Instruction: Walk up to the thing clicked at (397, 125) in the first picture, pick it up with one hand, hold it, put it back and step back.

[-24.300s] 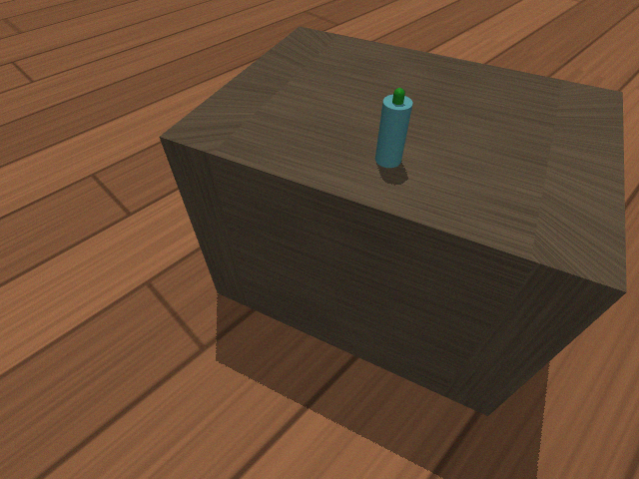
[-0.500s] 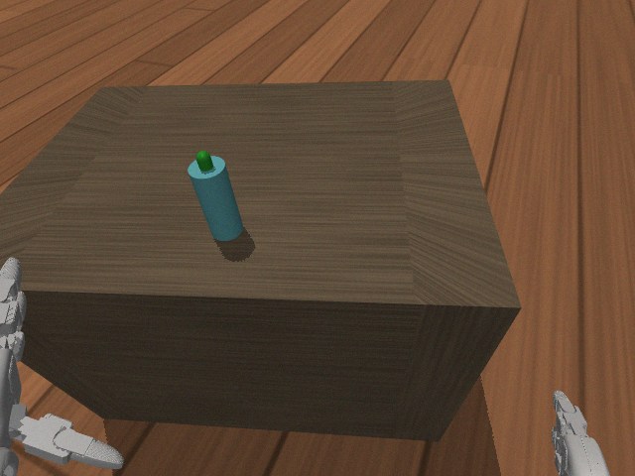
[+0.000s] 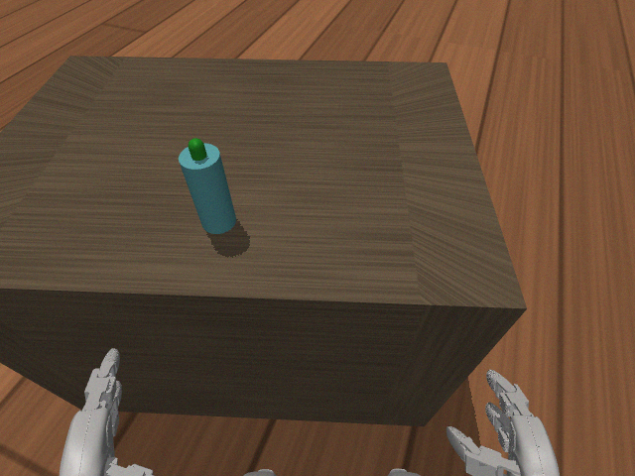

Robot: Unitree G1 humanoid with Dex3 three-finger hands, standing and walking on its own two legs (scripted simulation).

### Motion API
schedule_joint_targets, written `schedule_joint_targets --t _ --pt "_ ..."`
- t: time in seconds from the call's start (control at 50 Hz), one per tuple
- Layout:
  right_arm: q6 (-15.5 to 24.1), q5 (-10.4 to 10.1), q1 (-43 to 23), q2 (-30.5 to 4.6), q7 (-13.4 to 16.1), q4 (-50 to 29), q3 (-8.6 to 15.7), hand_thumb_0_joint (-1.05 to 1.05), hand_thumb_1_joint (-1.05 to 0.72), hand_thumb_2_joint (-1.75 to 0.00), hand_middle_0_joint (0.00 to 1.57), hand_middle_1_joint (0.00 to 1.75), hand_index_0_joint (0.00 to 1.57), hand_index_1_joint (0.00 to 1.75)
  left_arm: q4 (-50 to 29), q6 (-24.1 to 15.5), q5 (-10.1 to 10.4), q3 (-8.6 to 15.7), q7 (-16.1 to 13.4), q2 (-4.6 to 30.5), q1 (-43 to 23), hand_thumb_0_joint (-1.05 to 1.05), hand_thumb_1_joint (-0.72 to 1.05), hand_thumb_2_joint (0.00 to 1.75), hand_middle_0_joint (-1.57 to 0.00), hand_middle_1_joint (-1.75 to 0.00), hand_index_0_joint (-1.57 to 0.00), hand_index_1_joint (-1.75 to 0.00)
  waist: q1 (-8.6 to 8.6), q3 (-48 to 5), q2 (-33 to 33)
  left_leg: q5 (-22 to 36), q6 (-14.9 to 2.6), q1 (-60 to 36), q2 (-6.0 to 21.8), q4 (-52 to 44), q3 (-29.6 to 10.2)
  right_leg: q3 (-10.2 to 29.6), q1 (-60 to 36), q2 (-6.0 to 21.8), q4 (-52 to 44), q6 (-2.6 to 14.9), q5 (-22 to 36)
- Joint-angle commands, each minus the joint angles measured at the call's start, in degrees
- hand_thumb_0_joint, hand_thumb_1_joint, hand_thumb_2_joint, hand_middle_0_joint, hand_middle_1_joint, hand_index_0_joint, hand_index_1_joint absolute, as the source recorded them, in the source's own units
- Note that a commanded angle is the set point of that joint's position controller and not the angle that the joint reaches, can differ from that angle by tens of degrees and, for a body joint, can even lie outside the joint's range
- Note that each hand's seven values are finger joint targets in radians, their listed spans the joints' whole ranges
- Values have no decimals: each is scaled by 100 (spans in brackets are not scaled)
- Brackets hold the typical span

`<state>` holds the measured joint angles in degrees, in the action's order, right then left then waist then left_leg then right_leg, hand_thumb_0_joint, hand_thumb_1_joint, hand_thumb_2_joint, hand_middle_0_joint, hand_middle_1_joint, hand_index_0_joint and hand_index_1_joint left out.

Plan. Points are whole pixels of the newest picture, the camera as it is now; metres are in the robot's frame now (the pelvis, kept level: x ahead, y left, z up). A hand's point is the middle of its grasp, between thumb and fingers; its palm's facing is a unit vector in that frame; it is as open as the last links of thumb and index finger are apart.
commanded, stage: home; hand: left
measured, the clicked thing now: (208, 185) +0.52 +0.20 +0.06
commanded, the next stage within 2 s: none
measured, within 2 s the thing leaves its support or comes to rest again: neither
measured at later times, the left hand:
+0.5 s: hand (203, 436) +0.18 +0.16 -0.06, palm faces +0.09 -0.97 -0.21, open 17.3 cm
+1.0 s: hand (194, 444) +0.17 +0.17 -0.06, palm faces +0.10 -0.97 -0.22, open 17.5 cm
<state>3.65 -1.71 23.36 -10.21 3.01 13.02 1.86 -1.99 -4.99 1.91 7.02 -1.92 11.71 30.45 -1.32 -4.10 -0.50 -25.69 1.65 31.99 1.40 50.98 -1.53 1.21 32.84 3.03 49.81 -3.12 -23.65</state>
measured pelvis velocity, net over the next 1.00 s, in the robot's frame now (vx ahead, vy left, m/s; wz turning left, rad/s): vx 0.00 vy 0.00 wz -0.01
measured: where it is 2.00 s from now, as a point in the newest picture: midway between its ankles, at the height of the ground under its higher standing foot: outside the picture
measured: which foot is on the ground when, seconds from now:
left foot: down 0.00-1.00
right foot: down 0.00-1.00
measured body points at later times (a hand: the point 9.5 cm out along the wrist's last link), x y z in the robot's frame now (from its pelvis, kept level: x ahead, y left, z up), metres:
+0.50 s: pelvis +0.01 -0.01 -0.01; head +0.04 -0.01 +0.44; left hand +0.17 +0.21 -0.04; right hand +0.17 -0.23 -0.04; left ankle +0.00 +0.13 -0.69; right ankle +0.02 -0.15 -0.69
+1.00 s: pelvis +0.00 +0.00 -0.01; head +0.03 +0.00 +0.44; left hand +0.17 +0.23 -0.05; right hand +0.16 -0.23 -0.04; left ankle +0.00 +0.13 -0.69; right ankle +0.02 -0.15 -0.69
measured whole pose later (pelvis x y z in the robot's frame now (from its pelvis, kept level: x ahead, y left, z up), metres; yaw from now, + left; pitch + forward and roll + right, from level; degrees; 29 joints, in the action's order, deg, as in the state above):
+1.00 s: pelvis +0.00 +0.00 -0.01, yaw -1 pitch +9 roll +0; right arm -3.5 -1.9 26.4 -11.4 5.0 3.5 -0.2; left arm 2.9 4.9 1.7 0.2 -4.5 11.2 26.4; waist -0.2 -6.6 0.2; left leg -28.1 1.8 37.1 1.7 56.0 -1.2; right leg 1.8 38.4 2.6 55.1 -3.0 -26.0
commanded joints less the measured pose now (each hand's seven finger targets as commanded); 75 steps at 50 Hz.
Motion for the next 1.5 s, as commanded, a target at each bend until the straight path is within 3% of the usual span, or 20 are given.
schedule_joint_targets --t 0.0,0.06,0.14,0.18,0.22,0.32,0.36,0.44,0.52,0.58,0.6,0.66,0.72,0.82,0.9,0.92,0.96,1.14,1.26,1.48 --pt "279 -4 -250 -387 59 -1295 -25 0 -89 -90 20 30 20 30 -570 -190 -45 -209 -41 337 -381 0 -52 7 -5 -6 -6 -6 108 -626 188 1442 -90 -101 -116 -731 229 -483 -305 -246 -486 263 1118" --pt "206 18 -180 -338 84 -1496 -58 0 -90 -90 20 30 20 30 -307 -105 -71 -279 -64 317 -499 0 -51 8 -6 -6 -6 -6 69 -857 28 1387 -81 -96 -131 -687 277 -441 -368 -225 -418 267 1119" --pt "46 72 214 -727 160 -1490 385 0 -90 -90 20 30 20 30 -378 59 -75 158 -192 847 -494 0 -52 7 -5 -6 -5 -6 4 -1306 -527 1716 2 -236 -131 -622 323 -398 -514 -222 -269 311 1396" --pt "-29 61 58 -720 156 -1615 304 0 -90 -90 20 30 20 30 -366 169 -46 84 -223 838 -569 0 -53 7 -5 -5 -5 -5 30 -983 -403 1380 -50 -72 -159 -632 367 -371 -416 -216 -390 286 1180" --pt "-64 63 62 -662 158 -1535 298 0 -90 -90 20 30 20 30 -318 272 -51 -89 -251 688 -535 0 -54 6 -5 -5 -5 -5 43 -978 -524 1512 -21 -95 -132 -628 373 -379 -404 -220 -293 311 1254" --pt "-186 36 0 -467 151 -1710 23 0 -90 -90 20 30 20 30 -143 387 -35 -575 -215 277 -531 0 -53 7 -5 -6 -5 -5 107 -719 144 1255 -131 107 -139 -519 377 -391 -240 -217 -431 239 1132" --pt "-181 19 -118 -546 164 -2048 74 0 -90 -90 20 30 20 30 17 415 -42 -692 -187 111 -582 0 -51 8 -5 -6 -6 -6 211 -712 518 1233 -159 74 -122 -509 372 -410 -201 -241 -424 205 1136" --pt "-341 30 398 -754 190 -1767 331 0 -90 -90 20 30 20 30 -82 426 -73 -174 -205 620 -493 0 -53 6 -5 -5 -5 -5 111 -861 358 1302 -137 53 -143 -471 413 -384 -205 -232 -379 224 1175" --pt "-356 -4 186 -785 200 -2045 279 0 -90 -90 20 30 20 30 -346 501 -30 -206 -222 607 -799 0 -53 6 -5 -5 -5 -5 170 -761 207 1143 -138 65 -160 -492 455 -332 -164 -207 -435 214 1072" --pt "-390 3 213 -434 192 -1818 -26 0 -90 -90 20 30 20 30 -453 527 -27 -232 -240 562 -694 0 -54 6 -5 -5 -5 -5 22 -737 -91 994 -127 199 -182 -492 466 -310 -145 -185 -411 255 907" --pt "-378 -3 93 -609 216 -2038 129 0 -90 -90 20 30 20 30 -398 536 -23 -295 -245 530 -661 0 -53 7 -5 -6 -5 -5 102 -718 48 884 -144 225 -186 -487 472 -303 -120 -179 -456 241 814" --pt "-341 22 119 -557 217 -2085 32 0 -90 -90 20 30 20 30 -594 575 -22 -413 -249 419 -685 0 -52 7 -5 -6 -5 -5 98 -973 -52 1093 -146 166 -180 -428 444 -321 -236 -187 -359 253 1049" --pt "-378 20 95 -550 226 -1974 22 0 -90 -90 20 30 20 30 -388 579 -34 -447 -267 405 -515 0 -54 6 -5 -5 -5 -5 93 -716 40 787 -140 262 -163 -503 412 -375 -91 -225 -381 263 698" --pt "-395 4 262 -746 262 -2039 270 0 -90 -90 20 30 20 30 -491 617 -26 -282 -289 545 -482 0 -54 6 -5 -5 -5 -5 154 -698 76 599 -142 325 -143 -552 379 -396 2 -254 -359 275 517" --pt "-393 -13 311 -568 252 -1959 73 0 -90 -90 20 30 20 30 -593 656 -26 -352 -283 530 -579 0 -56 5 -5 -5 -5 -5 141 -695 121 814 -144 316 -145 -479 384 -384 20 -254 -316 270 712" --pt "-350 -13 133 -773 277 -2194 232 0 -90 -90 20 30 20 30 -634 661 -24 -371 -291 498 -594 0 -57 4 -5 -5 -5 -5 179 -775 131 836 -140 268 -128 -494 362 -383 -23 -251 -285 273 736" --pt "-322 -15 92 -698 273 -2123 136 0 -90 -90 20 30 20 30 -690 674 -23 -490 -300 404 -711 0 -56 5 -5 -5 -5 -5 142 -708 -54 769 -114 270 -109 -560 332 -404 71 -262 -241 292 643" --pt "-316 19 318 -708 282 -2023 178 0 -90 -90 20 30 20 30 -643 790 -32 -300 -321 524 -312 0 -57 4 -5 -5 -5 -5 50 -983 -91 1219 -75 237 -100 -438 300 -429 -74 -270 -112 312 997" --pt "-258 4 148 -714 277 -2170 157 0 -90 -90 20 30 20 30 -715 834 -24 -428 -315 425 -522 0 -58 4 -5 -5 -5 -5 134 -695 54 671 -115 368 -103 -526 308 -420 94 -275 -239 286 547" --pt "-229 23 337 -691 302 -2098 143 0 -90 -90 20 30 20 30 -833 901 -22 -373 -310 487 -555 0 -57 4 -5 -5 -5 -5 177 -912 -34 898 -127 283 -133 -395 347 -380 -9 -245 -229 278 809"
